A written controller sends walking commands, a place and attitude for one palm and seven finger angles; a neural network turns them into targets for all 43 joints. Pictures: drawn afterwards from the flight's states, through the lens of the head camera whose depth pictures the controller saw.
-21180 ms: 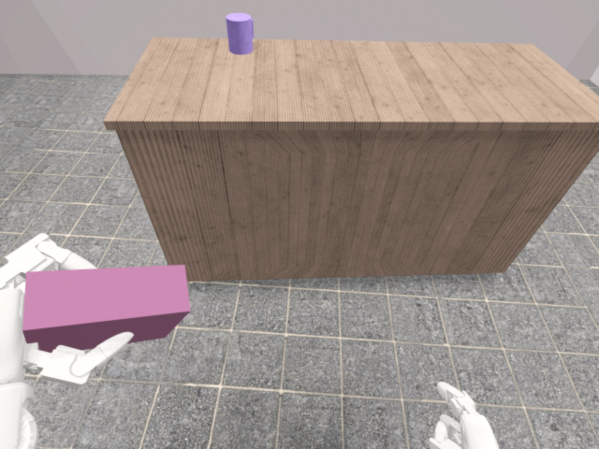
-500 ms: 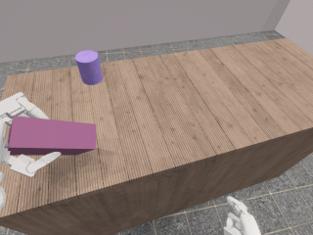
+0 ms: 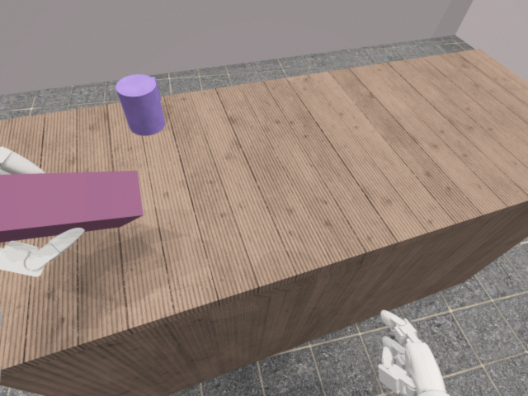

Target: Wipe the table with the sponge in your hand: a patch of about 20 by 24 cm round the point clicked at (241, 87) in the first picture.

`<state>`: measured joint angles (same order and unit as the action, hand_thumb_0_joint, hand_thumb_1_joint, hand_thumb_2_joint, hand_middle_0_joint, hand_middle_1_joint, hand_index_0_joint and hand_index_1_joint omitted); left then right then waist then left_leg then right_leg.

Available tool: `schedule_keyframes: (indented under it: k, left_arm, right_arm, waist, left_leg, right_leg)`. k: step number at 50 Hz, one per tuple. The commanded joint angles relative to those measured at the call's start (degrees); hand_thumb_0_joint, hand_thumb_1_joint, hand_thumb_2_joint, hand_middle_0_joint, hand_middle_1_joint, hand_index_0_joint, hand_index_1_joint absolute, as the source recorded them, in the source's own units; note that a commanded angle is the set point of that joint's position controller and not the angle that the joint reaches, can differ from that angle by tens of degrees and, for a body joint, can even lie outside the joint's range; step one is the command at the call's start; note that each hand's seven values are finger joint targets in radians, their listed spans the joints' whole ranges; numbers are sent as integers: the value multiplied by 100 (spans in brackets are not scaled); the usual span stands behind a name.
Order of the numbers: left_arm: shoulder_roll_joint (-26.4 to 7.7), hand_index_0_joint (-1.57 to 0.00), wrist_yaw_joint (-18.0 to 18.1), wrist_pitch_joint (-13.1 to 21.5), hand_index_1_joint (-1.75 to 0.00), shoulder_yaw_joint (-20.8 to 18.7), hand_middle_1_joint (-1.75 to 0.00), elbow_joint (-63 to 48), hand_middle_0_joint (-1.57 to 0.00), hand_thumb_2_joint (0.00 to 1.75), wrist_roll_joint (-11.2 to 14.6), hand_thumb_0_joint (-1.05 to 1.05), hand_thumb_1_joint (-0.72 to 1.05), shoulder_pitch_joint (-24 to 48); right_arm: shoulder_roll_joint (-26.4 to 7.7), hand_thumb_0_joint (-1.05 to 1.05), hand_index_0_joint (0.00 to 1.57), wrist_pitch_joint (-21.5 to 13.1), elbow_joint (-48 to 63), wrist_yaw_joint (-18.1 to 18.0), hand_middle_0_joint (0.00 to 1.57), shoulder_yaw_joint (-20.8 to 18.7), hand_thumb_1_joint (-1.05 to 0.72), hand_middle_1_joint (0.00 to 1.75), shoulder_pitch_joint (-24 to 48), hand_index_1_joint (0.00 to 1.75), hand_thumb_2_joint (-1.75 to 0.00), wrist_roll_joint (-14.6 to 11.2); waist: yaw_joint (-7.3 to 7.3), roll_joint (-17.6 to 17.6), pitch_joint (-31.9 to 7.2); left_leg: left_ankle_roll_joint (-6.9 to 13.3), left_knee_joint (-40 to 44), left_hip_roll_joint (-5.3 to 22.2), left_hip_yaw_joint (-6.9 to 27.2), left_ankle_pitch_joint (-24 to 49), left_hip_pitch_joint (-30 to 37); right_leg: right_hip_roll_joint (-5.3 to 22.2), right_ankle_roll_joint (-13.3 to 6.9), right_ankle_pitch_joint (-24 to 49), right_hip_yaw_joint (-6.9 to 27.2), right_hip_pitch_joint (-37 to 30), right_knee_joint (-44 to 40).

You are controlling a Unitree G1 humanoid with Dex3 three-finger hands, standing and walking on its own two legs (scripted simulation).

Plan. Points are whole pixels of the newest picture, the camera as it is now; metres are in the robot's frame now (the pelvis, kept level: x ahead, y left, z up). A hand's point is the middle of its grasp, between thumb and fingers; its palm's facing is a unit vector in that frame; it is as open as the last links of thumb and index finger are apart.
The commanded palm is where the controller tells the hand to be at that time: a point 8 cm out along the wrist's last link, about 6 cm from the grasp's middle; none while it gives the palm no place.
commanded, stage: come to a stop and stand still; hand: left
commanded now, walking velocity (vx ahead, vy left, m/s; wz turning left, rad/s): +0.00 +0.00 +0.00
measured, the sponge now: (87, 205) +0.27 +0.24 +0.17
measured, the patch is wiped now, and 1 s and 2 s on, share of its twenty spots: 0.00 0.00 0.00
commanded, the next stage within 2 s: look again from close up in 0.72 s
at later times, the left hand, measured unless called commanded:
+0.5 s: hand (58, 246) +0.22 +0.25 +0.17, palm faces +0.39 -0.85 -0.35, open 9.5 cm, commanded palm +0.16 +0.29 +0.18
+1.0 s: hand (66, 254) +0.22 +0.25 +0.15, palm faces +0.38 -0.84 -0.39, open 9.5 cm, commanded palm +0.16 +0.28 +0.18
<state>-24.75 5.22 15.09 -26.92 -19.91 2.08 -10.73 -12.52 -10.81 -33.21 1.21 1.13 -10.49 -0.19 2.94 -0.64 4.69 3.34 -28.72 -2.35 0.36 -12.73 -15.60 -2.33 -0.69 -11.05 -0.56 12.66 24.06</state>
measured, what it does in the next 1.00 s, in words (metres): stands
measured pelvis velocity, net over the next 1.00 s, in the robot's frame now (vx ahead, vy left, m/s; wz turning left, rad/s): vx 0.01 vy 0.00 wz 0.02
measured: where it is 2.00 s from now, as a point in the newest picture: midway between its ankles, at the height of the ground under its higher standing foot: outside the picture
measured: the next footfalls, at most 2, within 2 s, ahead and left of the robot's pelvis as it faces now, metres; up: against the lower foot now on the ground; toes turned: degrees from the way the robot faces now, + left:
none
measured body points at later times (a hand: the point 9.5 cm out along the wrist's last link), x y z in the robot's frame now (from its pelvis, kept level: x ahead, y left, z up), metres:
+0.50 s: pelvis +0.01 +0.01 +0.00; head +0.02 +0.03 +0.45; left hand +0.20 +0.30 +0.19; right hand +0.20 -0.20 -0.06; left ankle +0.03 +0.07 -0.74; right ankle +0.02 -0.12 -0.74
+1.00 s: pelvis +0.01 +0.00 +0.00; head +0.02 +0.01 +0.45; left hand +0.19 +0.29 +0.17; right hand +0.19 -0.22 -0.07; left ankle +0.03 +0.07 -0.74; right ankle +0.02 -0.12 -0.74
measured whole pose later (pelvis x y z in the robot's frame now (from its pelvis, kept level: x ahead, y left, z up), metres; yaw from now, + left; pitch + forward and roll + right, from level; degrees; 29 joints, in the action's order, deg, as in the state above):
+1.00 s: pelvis +0.01 +0.00 +0.00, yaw +1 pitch -1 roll -1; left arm -20.6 5.4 11.3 -19.5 -24.4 1.7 -25.1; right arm -11.5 -6.7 -33.5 -2.0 1.7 -11.0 -0.5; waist 1.1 -0.4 2.5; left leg 3.3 -25.0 -2.9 1.1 -11.7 -12.5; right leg -1.8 -0.6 -10.6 -1.1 9.5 20.9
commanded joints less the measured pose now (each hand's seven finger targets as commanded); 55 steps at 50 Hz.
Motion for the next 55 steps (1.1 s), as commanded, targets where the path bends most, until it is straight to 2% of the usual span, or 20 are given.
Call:
schedule_keyframes:
  k: [1, 3, 5, 6, 7, 11, 12, 17, 23, 26, 27, 31, 35, 41, 42, 46, 47, 51, 52, 55]
  left_arm:
    - [-146, -120, -23, 206, -160, 428, -160, -1508, -120, 130, 138, 0, 10, -1697]
    - [-579, -120, 43, 162, -160, -14, -160, -1676, -120, 130, 135, 0, 10, -1535]
    - [-866, -120, 90, 171, -160, -457, -160, -1409, -120, 130, 194, 0, 10, -1390]
    - [-1248, -120, 162, 181, -160, -843, -160, -1581, -120, 130, 188, 0, 10, -1215]
    - [-943, -120, 129, 225, -160, -600, -160, -1494, -120, 130, 203, 0, 10, -1090]
    - [-1005, -120, 83, 373, -160, -389, -160, -2141, -120, 130, 74, 0, 10, -115]
    - [-804, -120, 60, 405, -160, -161, -160, -1992, -120, 130, 57, 0, 10, -93]
    - [-162, -120, 70, 373, -160, 562, -160, -1884, -120, 130, -56, 0, 10, -284]
    - [-429, -120, 121, 230, -160, 158, -160, -1372, -120, 130, -43, 0, 10, -767]
    - [-736, -120, 137, 217, -160, -196, -160, -1564, -120, 130, 0, 0, 10, -800]
    - [-487, -120, 87, 229, -160, 42, -160, -1498, -120, 130, 48, 0, 10, -841]
    - [-778, -120, 109, 251, -160, -121, -160, -2249, -120, 130, 46, 0, 10, -720]
    - [-597, -120, 96, 239, -160, 90, -160, -2309, -120, 130, 76, 0, 10, -969]
    - [-613, -120, 164, 99, -160, -45, -160, -1837, -120, 130, 60, 0, 10, -1125]
    - [-383, -120, 125, 83, -160, 174, -160, -1577, -120, 130, 99, 0, 10, -1186]
    - [-628, -120, 165, 47, -160, 8, -160, -1802, -120, 130, 53, 0, 10, -917]
    - [-395, -120, 130, 51, -160, 229, -160, -1615, -120, 130, 91, 0, 10, -965]
    - [-723, -120, 190, 56, -160, 18, -160, -2085, -120, 130, 32, 0, 10, -735]
    - [-432, -120, 151, 80, -160, 281, -160, -1970, -120, 130, 70, 0, 10, -797]
    - [-609, -120, 175, 79, -160, 134, -160, -2078, -120, 130, 63, 0, 10, -901]
  right_arm:
    - [-644, 0, 20, -190, 897, 68, 20, -366, -90, 30, 401, 30, -90, -137]
    - [-676, 0, 20, -57, 1006, -51, 20, -373, -90, 30, 407, 30, -90, -101]
    - [-624, 0, 20, 29, 1037, -219, 20, -352, -90, 30, 509, 30, -90, -90]
    - [-665, 0, 20, 76, 1024, -281, 20, -338, -90, 30, 643, 30, -90, -108]
    - [-606, 0, 20, 108, 1066, -340, 20, -306, -90, 30, 561, 30, -90, -92]
    - [-601, 0, 20, -37, 1070, -387, 20, -230, -90, 30, 630, 30, -90, -82]
    - [-573, 0, 20, -80, 1014, -388, 20, -208, -90, 30, 545, 30, -90, -61]
    - [-642, 0, 20, -302, 822, -264, 20, -227, -90, 30, 368, 30, -90, -51]
    - [-637, 0, 20, -104, 831, -270, 20, -287, -90, 30, 363, 30, -90, -51]
    - [-632, 0, 20, -24, 875, -315, 20, -268, -90, 30, 532, 30, -90, -73]
    - [-597, 0, 20, 19, 883, -323, 20, -236, -90, 30, 484, 30, -90, -44]
    - [-606, 0, 20, -29, 993, -334, 20, -226, -90, 30, 618, 30, -90, -75]
    - [-623, 0, 20, -43, 992, -323, 20, -258, -90, 30, 454, 30, -90, -45]
    - [-670, 0, 20, 23, 904, -357, 20, -279, -90, 30, 509, 30, -90, -83]
    - [-650, 0, 20, 80, 878, -358, 20, -252, -90, 30, 440, 30, -90, -44]
    - [-670, 0, 20, 73, 901, -396, 20, -276, -90, 30, 579, 30, -90, -91]
    - [-656, 0, 20, 105, 879, -391, 20, -244, -90, 30, 507, 30, -90, -49]
    - [-666, 0, 20, 46, 919, -399, 20, -261, -90, 30, 642, 30, -90, -85]
    - [-653, 0, 20, 69, 893, -390, 20, -233, -90, 30, 551, 30, -90, -48]
    - [-638, 0, 20, 36, 946, -399, 20, -267, -90, 30, 518, 30, -90, -53]
  waist:
    - [-26, 337, -1570]
    - [-70, -450, -1379]
    - [-98, -852, -1113]
    - [-113, -555, -1147]
    - [-161, -313, -1006]
    - [-161, 1126, -878]
    - [-161, 1186, -849]
    - [-168, 835, -956]
    - [-150, 128, -872]
    - [-154, 210, -973]
    - [-167, 211, -956]
    - [-151, 770, -1190]
    - [-158, 625, -1359]
    - [-168, 304, -1110]
    - [-181, 207, -1044]
    - [-184, 237, -1016]
    - [-194, 189, -980]
    - [-172, 472, -998]
    - [-191, 478, -999]
    - [-174, 471, -1001]
  left_leg:
    - [-178, 643, 797, 582, 1711, 440]
    - [-257, 780, 791, 703, 1240, 78]
    - [-266, 933, 728, 757, 532, -90]
    - [-227, 1018, 713, 709, 165, -11]
    - [-212, 1135, 739, 853, -53, -185]
    - [-84, 1361, 786, 899, -768, -381]
    - [-52, 1378, 817, 952, -935, -454]
    - [-242, 1243, 693, 898, -258, 49]
    - [-356, 1050, 593, 747, 379, 60]
    - [-359, 983, 532, 664, 629, 201]
    - [-324, 990, 546, 671, 656, 154]
    - [-353, 917, 542, 618, 1113, 394]
    - [-344, 763, 587, 638, 1473, 512]
    - [-341, 833, 557, 609, 1010, 466]
    - [-295, 871, 548, 617, 834, 352]
    - [-251, 857, 528, 582, 532, 398]
    - [-225, 899, 508, 614, 530, 299]
    - [-221, 908, 509, 611, 392, 333]
    - [-207, 973, 494, 652, 381, 245]
    - [-193, 917, 528, 682, 302, 197]
  right_leg:
    - [425, -35, 816, 275, -783, 211]
    - [457, -1, 562, 168, -819, 97]
    - [502, 15, 244, 213, -682, -87]
    - [467, 29, 33, 240, -603, -47]
    - [488, 15, -43, 146, -615, 1]
    - [394, -7, -61, 207, -811, 192]
    - [419, -12, -77, 158, -849, 125]
    - [353, -51, 134, 179, -685, -83]
    - [440, -54, 410, 251, -711, -357]
    - [436, -61, 549, 303, -687, -374]
    - [452, -52, 569, 225, -715, -412]
    - [408, -55, 839, 222, -835, -227]
    - [466, -60, 1075, 220, -946, -238]
    - [451, -57, 859, 319, -686, -408]
    - [474, -41, 771, 262, -688, -504]
    - [499, -56, 656, 420, -595, -578]
    - [509, -50, 618, 325, -659, -624]
    - [505, -56, 541, 405, -640, -579]
    - [482, -53, 485, 274, -737, -582]
    - [549, -70, 507, 387, -788, -583]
